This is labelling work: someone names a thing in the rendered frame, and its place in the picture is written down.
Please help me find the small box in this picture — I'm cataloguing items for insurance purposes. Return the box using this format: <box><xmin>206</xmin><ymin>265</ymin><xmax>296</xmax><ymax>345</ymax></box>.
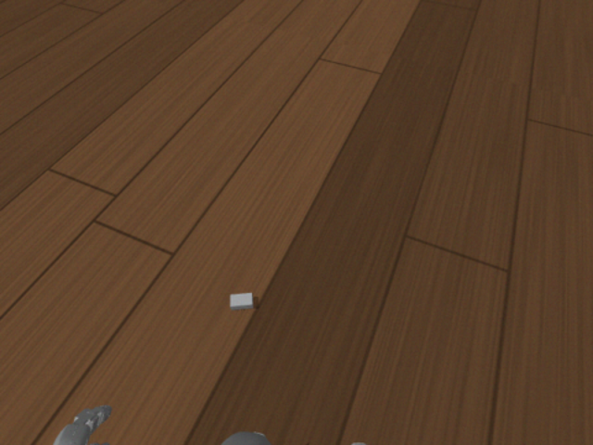
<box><xmin>230</xmin><ymin>293</ymin><xmax>253</xmax><ymax>310</ymax></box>

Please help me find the left robot hand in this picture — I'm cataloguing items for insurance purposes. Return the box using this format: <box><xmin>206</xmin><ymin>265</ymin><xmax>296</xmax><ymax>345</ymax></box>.
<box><xmin>53</xmin><ymin>405</ymin><xmax>112</xmax><ymax>445</ymax></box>

